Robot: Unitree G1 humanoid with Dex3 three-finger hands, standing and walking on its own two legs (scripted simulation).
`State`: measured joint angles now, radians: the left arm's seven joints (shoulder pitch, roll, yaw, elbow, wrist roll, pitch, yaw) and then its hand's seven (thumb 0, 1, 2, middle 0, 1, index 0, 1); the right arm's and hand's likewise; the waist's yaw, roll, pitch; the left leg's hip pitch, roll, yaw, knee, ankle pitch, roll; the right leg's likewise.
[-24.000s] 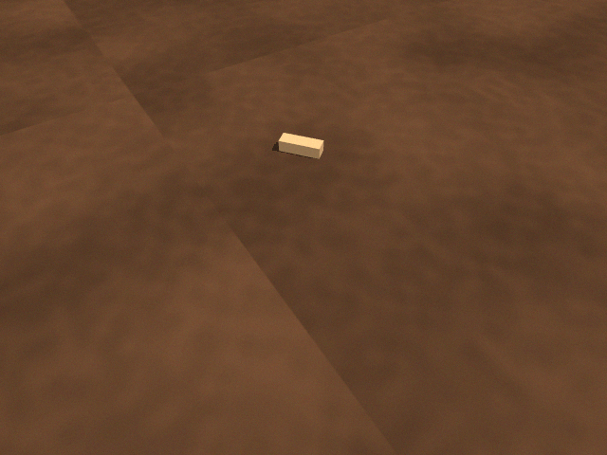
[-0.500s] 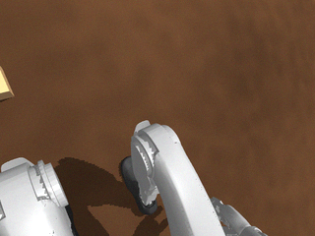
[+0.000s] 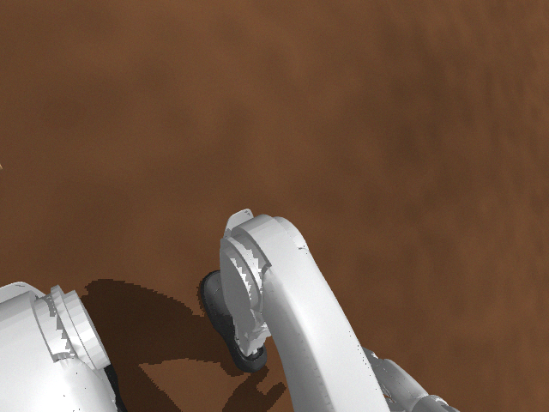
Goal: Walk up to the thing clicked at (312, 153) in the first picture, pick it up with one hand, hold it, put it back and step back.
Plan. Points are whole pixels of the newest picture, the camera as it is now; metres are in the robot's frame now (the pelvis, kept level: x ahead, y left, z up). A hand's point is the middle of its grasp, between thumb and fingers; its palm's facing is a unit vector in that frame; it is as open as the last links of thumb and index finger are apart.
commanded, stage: close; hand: left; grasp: from above
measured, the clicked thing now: out of the picture +0.47 +0.34 -0.28
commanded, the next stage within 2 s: settle in 1.58 s
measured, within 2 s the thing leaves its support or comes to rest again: neither
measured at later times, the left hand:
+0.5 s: hand out of the picture +0.45 +0.33 -0.24, palm faces -0.44 -0.13 -0.89, open 12.9 cm
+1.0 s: hand out of the picture +0.46 +0.33 -0.25, palm faces -0.43 -0.13 -0.90, open 11.1 cm
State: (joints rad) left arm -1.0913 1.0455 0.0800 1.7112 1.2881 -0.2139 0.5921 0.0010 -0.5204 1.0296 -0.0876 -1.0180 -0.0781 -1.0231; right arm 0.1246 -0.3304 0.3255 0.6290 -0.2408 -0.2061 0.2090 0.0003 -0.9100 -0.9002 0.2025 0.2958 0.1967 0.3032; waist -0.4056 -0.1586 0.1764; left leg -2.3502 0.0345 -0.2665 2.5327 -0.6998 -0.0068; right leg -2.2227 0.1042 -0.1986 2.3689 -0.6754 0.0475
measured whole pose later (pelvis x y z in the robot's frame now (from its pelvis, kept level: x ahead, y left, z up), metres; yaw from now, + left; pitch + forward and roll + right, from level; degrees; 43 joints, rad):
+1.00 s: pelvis +0.00 +0.00 +0.00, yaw -1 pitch +27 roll -15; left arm -1.09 1.07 0.07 1.72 1.26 -0.21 0.60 0.00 -0.09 0.82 -0.32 -0.97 -0.36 -0.93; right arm 0.11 -0.35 0.35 0.61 -0.25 -0.21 0.20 0.00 -0.90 -0.90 0.20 0.30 0.20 0.30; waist -0.41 -0.17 0.20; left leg -2.34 0.04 -0.28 2.53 -0.70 -0.01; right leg -2.21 0.11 -0.21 2.35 -0.66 0.05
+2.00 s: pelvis +0.00 +0.00 +0.01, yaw -1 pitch +28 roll -15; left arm -1.05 1.05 0.10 1.60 1.26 -0.19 0.52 0.00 -0.06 0.54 -0.57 -0.71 -0.61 -0.65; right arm 0.13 -0.34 0.33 0.60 -0.24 -0.18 0.20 0.00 -0.92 -0.90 0.20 0.30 0.20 0.30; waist -0.39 -0.15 0.18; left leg -2.34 0.04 -0.28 2.52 -0.70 -0.01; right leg -2.21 0.11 -0.21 2.34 -0.67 0.04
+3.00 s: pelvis -0.01 -0.01 +0.05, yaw +7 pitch +35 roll -9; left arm -0.90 0.76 0.02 1.15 1.14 -0.11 0.14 0.01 -0.03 0.47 -0.63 -0.59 -0.67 -0.54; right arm 0.21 -0.29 0.09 0.63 -0.08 0.02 0.10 0.00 -0.92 -0.90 0.20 0.30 0.20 0.30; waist -0.25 0.00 -0.05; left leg -2.28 0.02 -0.14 2.30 -0.64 0.00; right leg -2.17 0.05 -0.11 2.22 -0.67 0.03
